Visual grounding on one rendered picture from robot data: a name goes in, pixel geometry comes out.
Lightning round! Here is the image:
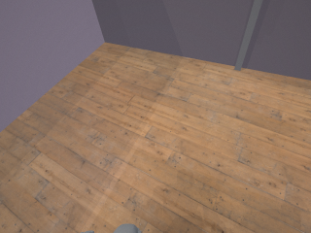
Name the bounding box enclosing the panel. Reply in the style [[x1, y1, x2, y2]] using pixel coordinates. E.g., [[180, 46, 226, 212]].
[[234, 0, 263, 71]]

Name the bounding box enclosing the robot left thigh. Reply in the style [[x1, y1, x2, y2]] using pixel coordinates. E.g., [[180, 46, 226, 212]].
[[114, 223, 142, 233]]

